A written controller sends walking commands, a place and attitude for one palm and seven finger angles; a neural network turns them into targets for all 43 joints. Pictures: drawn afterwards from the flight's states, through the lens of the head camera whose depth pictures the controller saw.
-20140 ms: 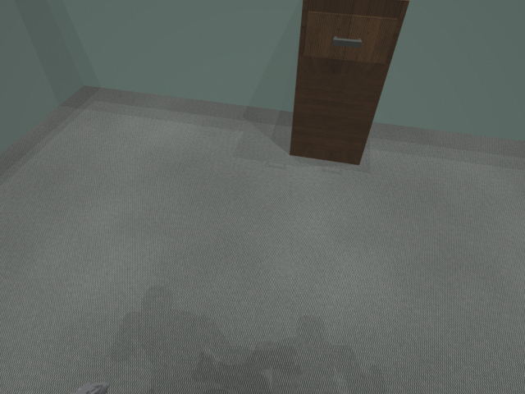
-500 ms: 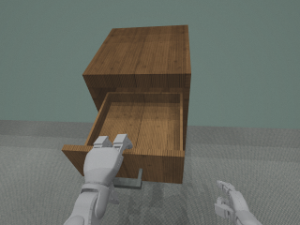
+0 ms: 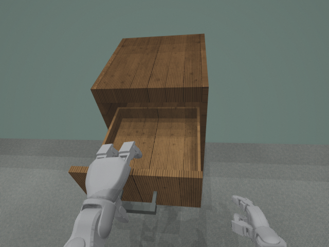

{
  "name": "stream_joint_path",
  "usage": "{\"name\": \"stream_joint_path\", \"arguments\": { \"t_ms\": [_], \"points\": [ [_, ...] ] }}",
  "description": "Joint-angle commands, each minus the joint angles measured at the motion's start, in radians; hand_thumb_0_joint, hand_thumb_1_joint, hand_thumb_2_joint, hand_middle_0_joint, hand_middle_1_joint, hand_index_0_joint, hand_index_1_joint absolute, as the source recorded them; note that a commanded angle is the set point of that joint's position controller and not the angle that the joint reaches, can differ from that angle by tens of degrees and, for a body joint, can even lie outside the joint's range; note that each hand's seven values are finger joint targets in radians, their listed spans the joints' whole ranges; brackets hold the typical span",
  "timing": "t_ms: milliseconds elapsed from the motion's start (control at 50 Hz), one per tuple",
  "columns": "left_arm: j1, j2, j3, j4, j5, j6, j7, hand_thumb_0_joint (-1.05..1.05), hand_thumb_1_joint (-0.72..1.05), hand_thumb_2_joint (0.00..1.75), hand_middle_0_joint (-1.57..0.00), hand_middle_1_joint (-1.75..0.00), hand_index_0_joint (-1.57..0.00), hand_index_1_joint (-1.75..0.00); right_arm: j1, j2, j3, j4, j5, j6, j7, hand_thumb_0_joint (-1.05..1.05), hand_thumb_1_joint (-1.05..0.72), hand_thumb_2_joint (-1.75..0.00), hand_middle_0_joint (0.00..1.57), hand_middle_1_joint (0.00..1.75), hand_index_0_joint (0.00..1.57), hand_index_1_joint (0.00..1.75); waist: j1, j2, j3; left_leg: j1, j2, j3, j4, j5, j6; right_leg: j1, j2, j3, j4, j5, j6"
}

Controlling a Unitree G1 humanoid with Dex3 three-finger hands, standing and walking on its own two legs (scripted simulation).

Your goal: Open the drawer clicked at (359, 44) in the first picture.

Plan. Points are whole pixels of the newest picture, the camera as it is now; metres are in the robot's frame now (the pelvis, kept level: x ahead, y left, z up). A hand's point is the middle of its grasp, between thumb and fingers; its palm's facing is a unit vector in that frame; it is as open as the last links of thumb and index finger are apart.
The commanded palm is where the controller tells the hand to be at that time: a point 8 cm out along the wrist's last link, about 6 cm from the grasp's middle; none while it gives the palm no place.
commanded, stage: draw the hand back to the body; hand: left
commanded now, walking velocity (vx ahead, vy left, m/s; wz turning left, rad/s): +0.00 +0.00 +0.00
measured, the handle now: (136, 200) +0.26 +0.14 -0.07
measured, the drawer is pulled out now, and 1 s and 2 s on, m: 0.30 0.30 0.30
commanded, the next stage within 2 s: step back with the hand held close in 1.66 s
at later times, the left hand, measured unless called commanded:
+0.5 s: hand (97, 185) +0.22 +0.19 +0.09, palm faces +0.10 -0.17 -0.98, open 13.8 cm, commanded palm +0.17 +0.20 +0.15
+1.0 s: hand (70, 173) +0.21 +0.22 +0.15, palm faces +0.33 -0.89 -0.33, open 12.6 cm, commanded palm +0.15 +0.26 +0.17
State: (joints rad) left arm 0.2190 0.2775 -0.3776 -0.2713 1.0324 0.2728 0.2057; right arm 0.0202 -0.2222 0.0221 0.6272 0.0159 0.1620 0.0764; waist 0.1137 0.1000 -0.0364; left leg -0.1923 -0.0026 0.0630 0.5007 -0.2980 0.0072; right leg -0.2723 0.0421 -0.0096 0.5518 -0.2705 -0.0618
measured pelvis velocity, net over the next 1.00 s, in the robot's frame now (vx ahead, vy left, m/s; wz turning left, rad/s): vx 0.02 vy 0.01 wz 0.06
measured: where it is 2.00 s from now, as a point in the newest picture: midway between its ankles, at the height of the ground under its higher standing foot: outside the picture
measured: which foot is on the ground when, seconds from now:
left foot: down 0.00-1.00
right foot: down 0.00-1.00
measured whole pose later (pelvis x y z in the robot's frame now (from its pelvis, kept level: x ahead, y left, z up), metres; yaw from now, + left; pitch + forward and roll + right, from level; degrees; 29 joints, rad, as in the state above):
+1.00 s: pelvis +0.02 +0.01 +0.01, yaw +3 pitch -4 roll -1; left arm 0.49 0.29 0.13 -0.51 -0.01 -0.08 0.11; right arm 0.18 -0.20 0.06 0.61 -0.02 -0.11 -0.06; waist 0.05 0.03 0.06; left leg -0.06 -0.01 0.00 0.41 -0.28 0.02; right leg -0.09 0.04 -0.06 0.38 -0.23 -0.04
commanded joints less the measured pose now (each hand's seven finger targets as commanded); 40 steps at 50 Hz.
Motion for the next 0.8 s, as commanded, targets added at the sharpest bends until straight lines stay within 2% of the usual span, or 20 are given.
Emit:
{"name": "stream_joint_path", "arguments": {
  "t_ms": [0,160,240,360,380,440,460,480,520,540,560,580,600,640,660,680,700,740,760,780],
  "points": [
    [-0.144,0.07,0.077,-0.212,0.015,-0.021,0.024,0.0,-0.5,0.3,-0.3,-1.2,-0.3,-1.2,-0.206,-0.061,-0.015,-0.184,0.0,-0.046,-0.003,0.0,-0.9,-0.9,0.2,0.3,0.2,0.3,0.002,-0.149,-0.147,-0.041,-0.019,-0.028,-0.05,0.243,0.035,0.154,-0.032,0.108,-0.1,0.225,0.032],
    [-0.125,0.13,0.155,-0.263,0.02,-0.044,0.037,0.0,-0.5,0.3,-0.3,-1.2,-0.3,-1.2,-0.209,-0.056,-0.01,-0.194,-0.004,-0.048,-0.009,0.0,-0.9,-0.9,0.2,0.3,0.2,0.3,0.02,-0.113,-0.185,-0.033,-0.018,-0.034,-0.056,0.237,0.035,0.177,-0.031,0.113,-0.105,0.189,0.023],
    [-0.118,0.173,0.214,-0.254,-0.013,-0.044,0.028,0.0,-0.5,0.3,-0.3,-1.2,-0.3,-1.2,-0.221,-0.068,-0.017,-0.187,0.002,-0.046,-0.021,0.0,-0.9,-0.9,0.2,0.3,0.2,0.3,0.007,-0.117,-0.137,-0.028,-0.017,-0.038,-0.071,0.217,0.033,0.167,-0.028,0.131,-0.139,0.173,0.025],
    [-0.089,0.171,0.205,-0.29,-0.03,-0.049,-0.012,0.0,-0.5,0.3,-0.3,-1.2,-0.3,-1.2,-0.207,-0.075,-0.009,-0.198,-0.002,-0.048,-0.028,0.0,-0.9,-0.9,0.2,0.3,0.2,0.3,0.01,-0.112,-0.16,-0.011,-0.018,-0.033,-0.083,0.226,0.038,0.183,-0.037,0.092,-0.142,0.16,0.032],
    [-0.097,0.192,0.228,-0.279,-0.044,-0.058,-0.015,0.0,-0.5,0.3,-0.3,-1.2,-0.3,-1.2,-0.209,-0.078,-0.015,-0.187,0.001,-0.044,-0.033,0.0,-0.9,-0.9,0.2,0.3,0.2,0.3,-0.002,-0.121,-0.11,-0.018,-0.017,-0.04,-0.093,0.212,0.035,0.16,-0.031,0.103,-0.158,0.147,0.03],
    [-0.072,0.253,0.301,-0.294,-0.058,-0.072,-0.016,0.0,-0.5,0.3,-0.3,-1.2,-0.3,-1.2,-0.205,-0.094,-0.014,-0.198,0.003,-0.044,-0.043,0.0,-0.9,-0.9,0.2,0.3,0.2,0.3,0.003,-0.098,-0.118,-0.025,-0.009,-0.041,-0.096,0.188,0.03,0.174,-0.035,0.107,-0.16,0.13,0.031],
    [-0.067,0.23,0.283,-0.301,-0.044,-0.073,-0.016,0.0,-0.5,0.3,-0.3,-1.2,-0.3,-1.2,-0.201,-0.084,-0.005,-0.205,-0.002,-0.048,-0.043,0.0,-0.9,-0.9,0.2,0.3,0.2,0.3,0.018,-0.095,-0.149,-0.019,-0.018,-0.035,-0.091,0.203,0.036,0.193,-0.044,0.1,-0.158,0.132,0.032],
    [-0.076,0.244,0.302,-0.285,-0.055,-0.082,-0.015,0.0,-0.5,0.3,-0.3,-1.2,-0.3,-1.2,-0.204,-0.087,-0.013,-0.189,0.0,-0.047,-0.048,0.0,-0.9,-0.9,0.2,0.3,0.2,0.3,0.002,-0.1,-0.095,-0.018,-0.017,-0.041,-0.095,0.2,0.032,0.159,-0.034,0.111,-0.172,0.132,0.028],
    [-0.064,0.239,0.304,-0.28,-0.061,-0.091,-0.02,0.0,-0.5,0.3,-0.3,-1.2,-0.3,-1.2,-0.196,-0.092,-0.014,-0.19,-0.002,-0.05,-0.053,0.0,-0.9,-0.9,0.2,0.3,0.2,0.3,0.005,-0.102,-0.094,-0.011,-0.017,-0.042,-0.098,0.197,0.032,0.154,-0.037,0.099,-0.175,0.137,0.032],
    [-0.071,0.291,0.363,-0.3,-0.072,-0.089,-0.015,0.0,-0.5,0.3,-0.3,-1.2,-0.3,-1.2,-0.202,-0.1,-0.015,-0.195,0.002,-0.05,-0.058,0.0,-0.9,-0.9,0.2,0.3,0.2,0.3,0.004,-0.083,-0.118,-0.013,-0.009,-0.046,-0.099,0.184,0.029,0.17,-0.036,0.112,-0.173,0.124,0.029],
    [-0.055,0.263,0.339,-0.307,-0.062,-0.086,-0.016,0.0,-0.5,0.3,-0.3,-1.2,-0.3,-1.2,-0.194,-0.091,-0.007,-0.205,-0.003,-0.053,-0.058,0.0,-0.9,-0.9,0.2,0.3,0.2,0.3,0.018,-0.09,-0.151,-0.006,-0.016,-0.041,-0.097,0.202,0.035,0.191,-0.044,0.097,-0.167,0.13,0.031],
    [-0.064,0.265,0.342,-0.294,-0.073,-0.093,-0.02,0.0,-0.5,0.3,-0.3,-1.2,-0.3,-1.2,-0.199,-0.095,-0.013,-0.19,-0.001,-0.049,-0.061,0.0,-0.9,-0.9,0.2,0.3,0.2,0.3,0.0,-0.098,-0.099,-0.009,-0.016,-0.048,-0.104,0.205,0.031,0.161,-0.034,0.102,-0.176,0.138,0.027],
    [-0.033,0.255,0.339,-0.287,-0.077,-0.096,-0.025,0.0,-0.5,0.3,-0.3,-1.2,-0.3,-1.2,-0.186,-0.097,-0.015,-0.195,-0.003,-0.053,-0.061,0.0,-0.9,-0.9,0.2,0.3,0.2,0.3,0.009,-0.101,-0.108,-0.005,-0.015,-0.046,-0.103,0.212,0.033,0.169,-0.038,0.086,-0.17,0.152,0.031],
    [-0.035,0.294,0.379,-0.313,-0.094,-0.093,-0.029,0.0,-0.5,0.3,-0.3,-1.2,-0.3,-1.2,-0.201,-0.109,-0.015,-0.199,0.005,-0.051,-0.066,0.0,-0.9,-0.9,0.2,0.3,0.2,0.3,0.001,-0.049,-0.111,-0.004,-0.006,-0.051,-0.11,0.196,0.026,0.168,-0.034,0.092,-0.173,0.141,0.028],
    [-0.02,-0.096,0.286,-0.392,-0.86,-0.209,-0.079,0.0,-0.47,0.32,-0.3,-1.18,-0.3,-1.18,-0.118,-0.013,0.001,-0.297,0.017,-0.137,-0.084,0.0,-0.9,-0.9,0.2,0.3,0.2,0.3,-0.088,-0.247,-0.071,0.112,0.012,-0.069,-0.087,0.138,0.07,0.198,-0.029,0.015,-0.169,0.118,0.043],
    [0.1,0.05,0.381,-0.335,-0.902,-0.275,-0.08,0.0,-0.43,0.33,-0.29,-1.15,-0.29,-1.15,-0.096,-0.04,0.002,-0.273,0.007,-0.195,-0.104,0.0,-0.9,-0.9,0.2,0.3,0.2,0.3,-0.066,-0.352,-0.084,0.118,0.032,-0.069,-0.098,0.095,0.071,0.192,-0.032,0.016,-0.182,0.057,0.052],
    [0.187,0.126,0.499,-0.382,-0.988,-0.312,-0.074,0.0,-0.4,0.34,-0.29,-1.13,-0.29,-1.13,-0.086,-0.069,0.003,-0.257,-0.007,-0.211,-0.138,0.0,-0.9,-0.9,0.2,0.3,0.2,0.3,-0.045,-0.255,-0.041,0.112,0.028,-0.057,-0.106,0.121,0.064,0.172,-0.043,0.03,-0.229,0.069,0.05],
    [0.11,0.208,0.584,-0.481,-1.025,-0.366,-0.055,0.0,-0.32,0.37,-0.29,-1.09,-0.29,-1.09,-0.055,-0.081,0.016,-0.228,-0.021,-0.255,-0.162,0.0,-0.9,-0.9,0.2,0.3,0.2,0.3,-0.051,-0.071,-0.028,0.114,0.02,-0.066,-0.121,0.138,0.037,0.167,-0.061,0.024,-0.239,0.077,0.041],
    [0.073,0.17,0.56,-0.531,-1.023,-0.391,-0.053,0.0,-0.29,0.39,-0.29,-1.07,-0.29,-1.07,-0.04,-0.065,0.02,-0.231,-0.031,-0.28,-0.167,0.0,-0.9,-0.9,0.2,0.3,0.2,0.3,-0.05,0.015,-0.04,0.122,0.013,-0.067,-0.13,0.185,0.032,0.183,-0.067,0.011,-0.227,0.125,0.032],
    [0.14,0.155,0.568,-0.476,-1.029,-0.396,-0.052,0.0,-0.26,0.4,-0.28,-1.04,-0.28,-1.04,-0.008,-0.062,0.017,-0.213,-0.035,-0.294,-0.166,0.0,-0.9,-0.9,0.2,0.3,0.2,0.3,-0.055,0.033,-0.017,0.125,0.02,-0.068,-0.133,0.222,0.025,0.182,-0.066,-0.002,-0.222,0.158,0.027]
  ]
}}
